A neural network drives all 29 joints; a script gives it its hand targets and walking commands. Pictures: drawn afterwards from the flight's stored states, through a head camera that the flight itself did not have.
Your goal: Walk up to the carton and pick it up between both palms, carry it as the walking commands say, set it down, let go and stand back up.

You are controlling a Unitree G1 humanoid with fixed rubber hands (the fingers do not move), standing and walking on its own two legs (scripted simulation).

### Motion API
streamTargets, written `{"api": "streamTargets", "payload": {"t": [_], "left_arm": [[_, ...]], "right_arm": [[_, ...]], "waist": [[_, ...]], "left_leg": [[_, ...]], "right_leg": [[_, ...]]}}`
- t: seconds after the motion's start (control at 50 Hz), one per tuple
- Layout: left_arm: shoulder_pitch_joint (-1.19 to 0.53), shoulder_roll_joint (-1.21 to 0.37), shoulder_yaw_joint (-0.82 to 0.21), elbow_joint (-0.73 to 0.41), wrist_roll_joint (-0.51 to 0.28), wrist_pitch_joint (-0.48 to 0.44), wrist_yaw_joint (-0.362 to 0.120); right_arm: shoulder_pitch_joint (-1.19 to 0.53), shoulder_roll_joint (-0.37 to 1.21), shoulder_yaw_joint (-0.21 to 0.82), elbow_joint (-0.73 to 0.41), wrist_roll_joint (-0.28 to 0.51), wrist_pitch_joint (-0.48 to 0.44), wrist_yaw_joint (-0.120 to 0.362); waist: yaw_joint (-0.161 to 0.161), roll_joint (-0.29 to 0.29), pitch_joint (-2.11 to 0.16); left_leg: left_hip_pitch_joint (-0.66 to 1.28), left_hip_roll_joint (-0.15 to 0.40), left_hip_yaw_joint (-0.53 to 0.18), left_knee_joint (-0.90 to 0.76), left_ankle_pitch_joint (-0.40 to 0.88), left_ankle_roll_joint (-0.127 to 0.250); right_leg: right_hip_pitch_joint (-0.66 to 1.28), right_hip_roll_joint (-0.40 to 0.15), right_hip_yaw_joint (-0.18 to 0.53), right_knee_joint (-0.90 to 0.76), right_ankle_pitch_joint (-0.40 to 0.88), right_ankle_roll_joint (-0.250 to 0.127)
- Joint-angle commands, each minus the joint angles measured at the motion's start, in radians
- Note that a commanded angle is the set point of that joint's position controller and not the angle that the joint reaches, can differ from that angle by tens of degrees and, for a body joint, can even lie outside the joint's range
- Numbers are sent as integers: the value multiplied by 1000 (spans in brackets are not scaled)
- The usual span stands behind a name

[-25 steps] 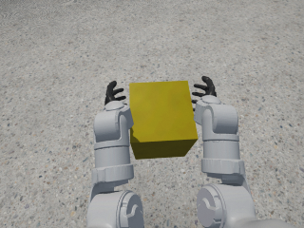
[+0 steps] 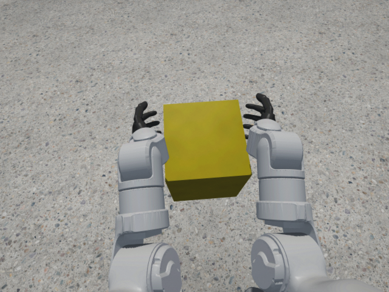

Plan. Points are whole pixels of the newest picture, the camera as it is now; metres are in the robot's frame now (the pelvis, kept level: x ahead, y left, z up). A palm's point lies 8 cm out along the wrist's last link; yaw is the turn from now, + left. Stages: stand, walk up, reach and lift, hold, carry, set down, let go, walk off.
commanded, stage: carry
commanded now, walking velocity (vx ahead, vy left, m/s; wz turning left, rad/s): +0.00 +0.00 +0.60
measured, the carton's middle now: (203, 155) +0.39 -0.01 +0.02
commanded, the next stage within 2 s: none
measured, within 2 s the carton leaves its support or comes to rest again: neither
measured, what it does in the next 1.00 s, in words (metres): walks backwards, turning left: left foot, then right foot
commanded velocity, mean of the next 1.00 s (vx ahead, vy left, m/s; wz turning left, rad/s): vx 0.10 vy -0.04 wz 0.20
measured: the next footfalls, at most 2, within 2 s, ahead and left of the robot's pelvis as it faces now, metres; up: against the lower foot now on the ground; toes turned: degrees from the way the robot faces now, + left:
left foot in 0.04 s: +0.06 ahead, +0.11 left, +0.00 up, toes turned +6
right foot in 0.32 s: -0.01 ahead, -0.12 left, +0.00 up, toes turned +11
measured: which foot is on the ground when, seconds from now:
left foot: up 0.00-0.02, down 0.04-0.34, up 0.36-0.54, down 0.56-1.00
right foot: down 0.00-0.04, up 0.06-0.30, down 0.32-1.00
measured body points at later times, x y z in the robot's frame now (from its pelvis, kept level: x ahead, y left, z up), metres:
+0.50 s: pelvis -0.06 -0.03 +0.01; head -0.03 -0.04 +0.45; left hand +0.28 +0.18 +0.13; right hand +0.34 -0.05 +0.13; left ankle -0.06 +0.09 -0.69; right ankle -0.03 -0.13 -0.72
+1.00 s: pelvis -0.10 -0.05 +0.01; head -0.12 -0.06 +0.46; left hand +0.19 +0.17 +0.14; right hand +0.27 -0.06 +0.14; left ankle -0.09 +0.09 -0.72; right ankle -0.05 -0.13 -0.72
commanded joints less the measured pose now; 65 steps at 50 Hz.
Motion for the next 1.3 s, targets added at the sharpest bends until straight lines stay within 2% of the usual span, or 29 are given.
{"api": "streamTargets", "payload": {"t": [0.0, 0.02, 0.04, 0.06, 0.12, 0.16, 0.26, 0.3, 0.34, 0.38, 0.44, 0.52, 0.54, 0.56, 0.58, 0.6, 0.68, 0.72, 0.76, 0.8, 0.9, 0.98, 1.06, 1.1, 1.16, 1.18, 1.22, 1.24, 1.28], "left_arm": [[-629, -787, -513, 50, -278, 11, -196], [-616, -784, -508, 77, -270, 18, -194], [-594, -786, -513, 90, -271, 25, -195], [-585, -796, -531, 70, -278, 30, -202], [-652, -870, -575, 56, -321, 22, -212], [-730, -874, -594, 30, -342, 14, -211], [-626, -877, -595, 47, -342, 33, -209], [-598, -879, -582, 55, -340, 41, -215], [-654, -854, -549, 93, -319, 35, -213], [-649, -871, -546, 58, -324, 33, -221], [-703, -833, -518, 38, -308, 15, -217], [-639, -800, -487, 109, -277, 32, -207], [-648, -798, -484, 133, -273, 35, -203], [-647, -794, -480, 149, -272, 38, -198], [-662, -809, -516, 102, -290, 44, -207], [-643, -822, -513, 117, -286, 49, -208], [-806, -868, -547, 101, -336, 33, -219], [-772, -869, -530, 156, -330, 42, -222], [-741, -885, -525, 178, -328, 49, -228], [-761, -890, -514, 185, -323, 49, -230], [-550, -903, -509, 124, -289, 76, -230], [-264, -916, -561, -43, -297, 101, -250], [-200, -919, -607, -191, -347, 132, -260], [-151, -915, -603, -197, -343, 148, -258], [-118, -925, -610, -220, -354, 157, -258], [-113, -920, -615, -217, -357, 162, -260], [-137, -902, -633, -215, -366, 181, -267], [-145, -899, -638, -210, -368, 185, -273], [-155, -918, -646, -221, -387, 184, -289]], "right_arm": [[-602, 900, 541, 94, 303, 3, 191], [-579, 886, 522, 105, 293, 6, 190], [-567, 849, 507, 111, 279, 7, 190], [-528, 858, 501, 115, 274, 9, 191], [-602, 891, 519, 50, 277, 3, 194], [-656, 886, 513, 30, 271, -8, 190], [-546, 868, 493, 56, 239, 8, 183], [-527, 872, 495, 67, 235, 17, 179], [-612, 875, 499, 66, 242, 21, 178], [-665, 915, 542, 42, 279, 14, 186], [-682, 942, 567, 80, 306, 5, 192], [-628, 912, 530, 126, 288, 15, 183], [-640, 904, 513, 140, 283, 16, 183], [-632, 881, 495, 153, 275, 19, 182], [-592, 882, 476, 167, 258, 17, 183], [-574, 891, 471, 173, 258, 23, 188], [-699, 903, 464, 152, 242, 3, 181], [-659, 893, 438, 171, 220, 7, 172], [-668, 901, 444, 158, 221, 11, 173], [-715, 907, 448, 153, 228, 11, 177], [-531, 950, 470, 120, 246, 43, 195], [-222, 1002, 544, -14, 271, 77, 220], [-157, 1010, 592, -178, 312, 107, 227], [-136, 1000, 609, -194, 327, 129, 236], [-99, 1019, 618, -214, 351, 137, 248], [-61, 1009, 604, -198, 341, 139, 248], [5, 980, 567, -148, 315, 146, 241], [17, 986, 569, -137, 308, 147, 237], [-19, 1018, 593, -178, 316, 146, 234]], "waist": [[11, -180, -503], [3, -125, -523], [3, 111, -540], [0, 269, -543], [-2, 136, -528], [1, 157, -522], [-5, 184, -535], [9, 145, -522], [17, -282, -456], [24, -175, -413], [24, -180, -434], [13, -185, -498], [12, -151, -529], [13, -33, -556], [11, 214, -556], [2, 229, -551], [11, 129, -511], [1, 3, -512], [0, -66, -479], [3, -39, -462], [5, 81, -418], [14, 80, -348], [19, -140, -254], [18, -134, -250], [8, -38, -346], [-5, 1, -382], [-25, 204, -367], [-21, 221, -340], [-11, 115, -308]], "left_leg": [[208, 9, 3, -268, 183, 22], [364, 88, -111, -298, 327, 49], [491, 287, -372, -278, 789, 132], [566, 358, -526, -275, 1093, 210], [558, 272, -391, -266, 916, 188], [470, 217, -320, -270, 768, 161], [388, 176, -344, -278, 605, 125], [259, 131, -316, -213, 528, 87], [-61, -30, -122, 46, -14, 10], [-119, 22, -64, 235, -112, 3], [-32, 13, -26, 92, -5, 5], [213, -14, 20, -290, 212, 27], [333, 50, -59, -332, 319, 46], [477, 184, -213, -320, 650, 81], [494, 288, -341, -274, 961, 157], [513, 309, -360, -299, 979, 185], [345, 169, -170, -269, 582, 108], [281, 96, -126, -232, 357, 83], [253, 76, -113, -229, 262, 75], [258, 93, -137, -268, 283, 79], [238, 197, -264, -480, -266, 96], [231, 193, -202, -455, -170, 90], [103, 35, 47, -101, 38, 44], [90, 58, 42, -154, 43, 53], [334, 68, 65, -369, 109, 68], [459, 136, -35, -383, 92, 91], [559, 384, -425, -575, -185, 189], [604, 454, -515, -608, -126, 227], [591, 458, -431, -605, -3, 225]], "right_leg": [[271, -153, 58, -16, 605, -38], [130, -131, 53, 47, 412, 4], [-65, -42, 37, 172, 32, 67], [-200, 64, 64, 280, -343, 99], [-223, 43, 177, 330, -221, 92], [-141, 61, 150, 269, -135, 88], [37, 126, 115, -16, -80, 75], [217, 75, 157, -201, 30, 54], [326, -247, 461, -261, 453, -128], [317, -300, 412, -245, 679, -194], [335, -175, 226, -173, 728, -143], [290, -103, 133, -64, 607, -82], [216, -83, 134, -30, 515, -48], [77, -44, 126, 42, 279, -11], [-13, 43, 72, 98, -12, 37], [-55, 70, 87, 129, -203, 43], [137, 79, 123, -104, 126, 18], [179, -7, 230, -138, 272, -24], [149, -34, 259, -174, 241, -51], [120, -6, 233, -173, 130, -43], [91, 114, 131, -140, -208, -24], [140, 109, 120, -231, -115, -2], [158, -98, 378, -569, -374, -102], [170, -130, 373, -576, -337, -142], [147, -12, 198, -421, -148, -121], [69, 31, 154, -335, -108, -87], [-138, 121, 76, -49, -99, -14], [-249, 95, 121, 53, -86, 1], [-269, 32, 192, 27, -53, 2]]}}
